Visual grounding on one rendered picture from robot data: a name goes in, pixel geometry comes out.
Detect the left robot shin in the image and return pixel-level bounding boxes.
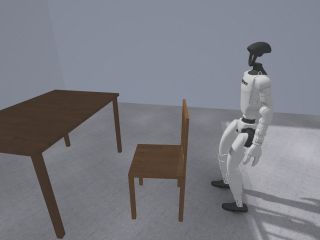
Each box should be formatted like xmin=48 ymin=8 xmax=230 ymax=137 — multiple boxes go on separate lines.
xmin=226 ymin=171 xmax=243 ymax=207

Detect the robot left forearm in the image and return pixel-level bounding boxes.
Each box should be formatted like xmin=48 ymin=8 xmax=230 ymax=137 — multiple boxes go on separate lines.
xmin=252 ymin=108 xmax=273 ymax=146

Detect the table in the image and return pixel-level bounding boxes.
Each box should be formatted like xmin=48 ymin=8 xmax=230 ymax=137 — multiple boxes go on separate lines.
xmin=0 ymin=89 xmax=122 ymax=239

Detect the humanoid robot head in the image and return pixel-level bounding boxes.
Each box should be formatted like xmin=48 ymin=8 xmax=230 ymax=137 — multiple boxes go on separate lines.
xmin=247 ymin=41 xmax=272 ymax=75

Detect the left robot upper arm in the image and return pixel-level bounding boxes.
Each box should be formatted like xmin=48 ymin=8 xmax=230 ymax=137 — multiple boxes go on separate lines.
xmin=254 ymin=75 xmax=274 ymax=116

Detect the robot left hand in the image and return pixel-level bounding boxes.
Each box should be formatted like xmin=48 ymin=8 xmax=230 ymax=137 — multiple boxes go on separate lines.
xmin=243 ymin=144 xmax=262 ymax=167

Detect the chair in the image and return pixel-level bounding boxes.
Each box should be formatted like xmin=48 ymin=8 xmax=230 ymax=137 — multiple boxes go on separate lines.
xmin=128 ymin=99 xmax=189 ymax=222

